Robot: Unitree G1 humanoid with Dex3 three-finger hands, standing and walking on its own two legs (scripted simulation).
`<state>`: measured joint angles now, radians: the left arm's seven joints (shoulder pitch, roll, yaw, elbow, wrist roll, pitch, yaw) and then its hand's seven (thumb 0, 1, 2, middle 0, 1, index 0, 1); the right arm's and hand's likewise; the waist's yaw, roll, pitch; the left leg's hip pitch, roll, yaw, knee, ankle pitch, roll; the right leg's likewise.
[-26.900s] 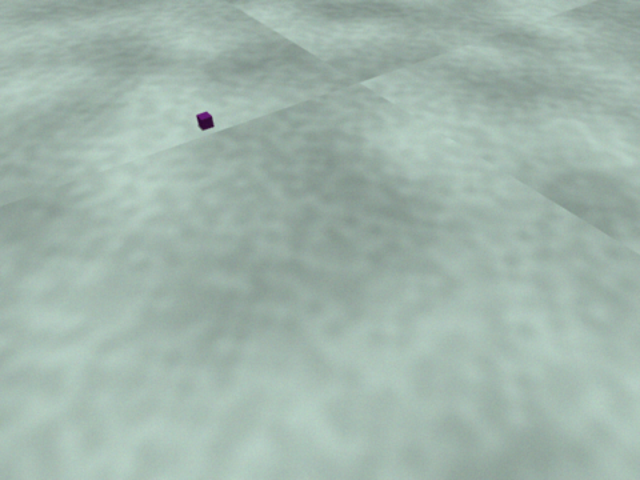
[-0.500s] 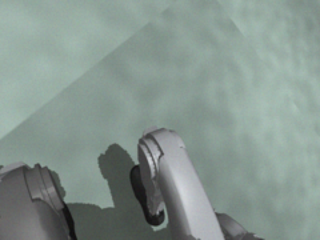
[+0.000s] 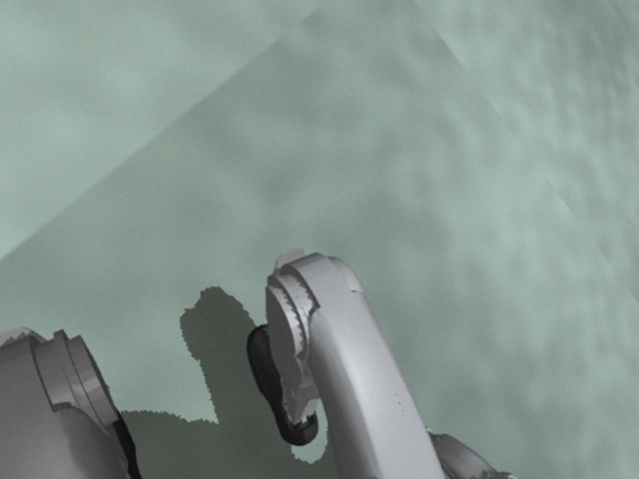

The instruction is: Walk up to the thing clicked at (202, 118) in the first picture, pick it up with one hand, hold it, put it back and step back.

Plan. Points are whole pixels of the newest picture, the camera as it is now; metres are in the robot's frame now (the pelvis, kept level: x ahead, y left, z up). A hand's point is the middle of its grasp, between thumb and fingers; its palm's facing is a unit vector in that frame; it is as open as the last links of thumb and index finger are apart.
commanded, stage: open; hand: left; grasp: from above
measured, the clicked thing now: out of the picture +0.42 +0.35 -0.27
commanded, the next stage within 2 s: withdraw in 0.56 s
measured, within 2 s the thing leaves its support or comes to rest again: neither
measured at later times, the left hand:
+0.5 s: hand out of the picture +0.41 +0.35 -0.23, palm faces -0.33 -0.30 -0.90, open 13.3 cm
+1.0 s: hand out of the picture +0.42 +0.38 -0.17, palm faces -0.28 -0.21 -0.94, open 14.1 cm
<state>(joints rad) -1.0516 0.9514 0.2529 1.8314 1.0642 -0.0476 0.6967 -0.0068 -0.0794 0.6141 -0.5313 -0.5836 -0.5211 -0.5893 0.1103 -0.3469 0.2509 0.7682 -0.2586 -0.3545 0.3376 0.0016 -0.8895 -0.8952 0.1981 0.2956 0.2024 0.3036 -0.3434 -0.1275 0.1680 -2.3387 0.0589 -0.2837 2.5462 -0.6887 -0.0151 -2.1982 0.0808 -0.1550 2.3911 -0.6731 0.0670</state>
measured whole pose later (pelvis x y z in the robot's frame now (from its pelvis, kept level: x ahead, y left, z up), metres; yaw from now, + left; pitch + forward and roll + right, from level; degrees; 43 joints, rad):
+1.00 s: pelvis +0.01 +0.00 +0.01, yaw +1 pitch +29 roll -12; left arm -0.88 0.85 0.22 1.44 1.07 -0.03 0.50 0.00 -0.49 0.97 -0.10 -0.97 -0.10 -0.97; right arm 0.14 -0.33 0.16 0.78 -0.18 -0.27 0.34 0.00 -0.90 -0.90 0.20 0.30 0.20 0.30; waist -0.26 -0.04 0.04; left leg -2.35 0.05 -0.26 2.49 -0.69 -0.02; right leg -2.21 0.06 -0.14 2.36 -0.69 0.05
